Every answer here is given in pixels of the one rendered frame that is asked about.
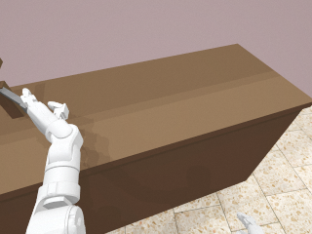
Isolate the robot right hand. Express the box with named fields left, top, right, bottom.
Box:
left=235, top=212, right=264, bottom=234

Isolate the left robot forearm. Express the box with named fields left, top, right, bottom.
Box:
left=25, top=119, right=84, bottom=234

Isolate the tap lever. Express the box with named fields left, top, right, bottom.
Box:
left=0, top=87, right=28, bottom=114

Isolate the robot left upper arm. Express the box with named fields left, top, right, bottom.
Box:
left=27, top=205, right=86, bottom=234

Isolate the counter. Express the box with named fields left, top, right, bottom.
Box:
left=0, top=43, right=312, bottom=234

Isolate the robot left hand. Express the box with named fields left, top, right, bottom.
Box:
left=20, top=88, right=69, bottom=136

